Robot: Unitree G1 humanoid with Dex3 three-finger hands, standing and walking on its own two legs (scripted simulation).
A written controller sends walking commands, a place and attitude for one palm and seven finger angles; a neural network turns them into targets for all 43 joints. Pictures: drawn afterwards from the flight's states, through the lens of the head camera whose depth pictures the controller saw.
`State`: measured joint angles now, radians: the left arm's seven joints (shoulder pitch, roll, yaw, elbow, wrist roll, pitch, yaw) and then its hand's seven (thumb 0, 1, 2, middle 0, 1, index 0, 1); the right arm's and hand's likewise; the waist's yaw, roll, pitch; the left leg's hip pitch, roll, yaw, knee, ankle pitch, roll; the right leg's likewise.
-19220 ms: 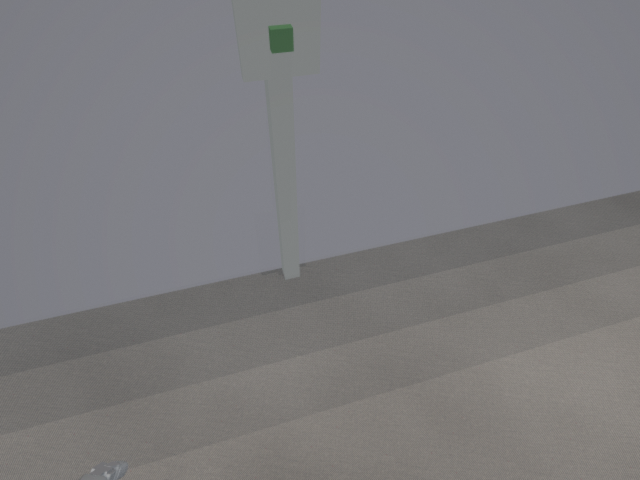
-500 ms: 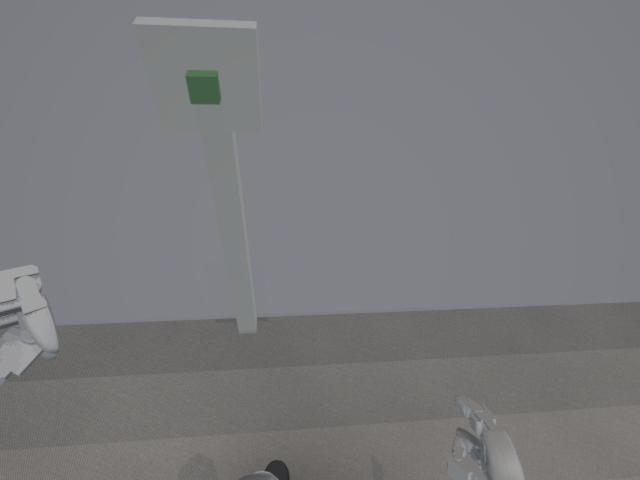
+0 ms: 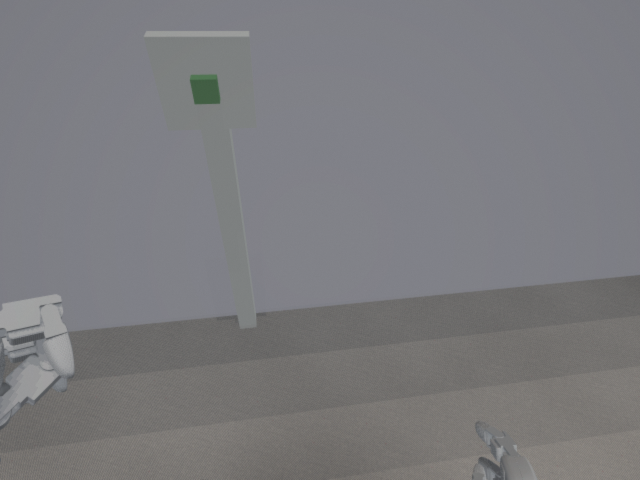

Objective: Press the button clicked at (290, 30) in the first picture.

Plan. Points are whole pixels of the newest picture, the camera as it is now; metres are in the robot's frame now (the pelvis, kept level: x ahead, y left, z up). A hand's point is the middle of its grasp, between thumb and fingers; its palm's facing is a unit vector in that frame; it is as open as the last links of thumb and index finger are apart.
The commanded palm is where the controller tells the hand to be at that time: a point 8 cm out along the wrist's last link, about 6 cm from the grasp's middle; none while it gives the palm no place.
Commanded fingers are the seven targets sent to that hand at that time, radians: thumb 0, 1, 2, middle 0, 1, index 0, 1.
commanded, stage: stop stepping back and stand still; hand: left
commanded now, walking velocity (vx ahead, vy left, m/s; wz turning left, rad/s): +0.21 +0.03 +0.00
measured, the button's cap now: (205, 88) +0.74 +0.26 +0.14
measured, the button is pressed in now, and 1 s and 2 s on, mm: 0 0 0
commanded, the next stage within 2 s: let the arm hang, fingers relaxed in 0.82 s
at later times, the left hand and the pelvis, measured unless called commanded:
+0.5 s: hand (55, 358) +0.18 +0.25 +0.16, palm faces +0.40 -0.80 -0.45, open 3.1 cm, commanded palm +0.13 +0.29 +0.18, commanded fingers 0.00 0.90 0.90 -1.30 -1.50 -1.30 -1.50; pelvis +0.01 +0.01 -0.01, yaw +2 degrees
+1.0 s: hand (69, 383) +0.20 +0.28 +0.07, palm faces +0.24 -0.84 -0.48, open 3.0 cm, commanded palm none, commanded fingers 0.00 0.90 0.90 -1.12 -1.30 -1.12 -1.30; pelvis +0.00 +0.03 -0.01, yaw +2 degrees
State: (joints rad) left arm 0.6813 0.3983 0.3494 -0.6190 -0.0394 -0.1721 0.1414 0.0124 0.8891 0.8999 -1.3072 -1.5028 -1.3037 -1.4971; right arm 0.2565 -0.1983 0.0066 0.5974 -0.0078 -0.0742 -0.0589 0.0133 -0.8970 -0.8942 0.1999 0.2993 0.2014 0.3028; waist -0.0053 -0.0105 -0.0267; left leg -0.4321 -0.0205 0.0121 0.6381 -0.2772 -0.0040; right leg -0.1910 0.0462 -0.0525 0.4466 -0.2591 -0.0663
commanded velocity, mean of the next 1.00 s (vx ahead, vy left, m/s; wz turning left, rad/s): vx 0.03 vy -0.01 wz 0.00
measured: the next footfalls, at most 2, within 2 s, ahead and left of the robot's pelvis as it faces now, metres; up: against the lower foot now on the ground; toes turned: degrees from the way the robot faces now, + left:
left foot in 0.16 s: +0.05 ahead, +0.13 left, +0.00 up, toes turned +3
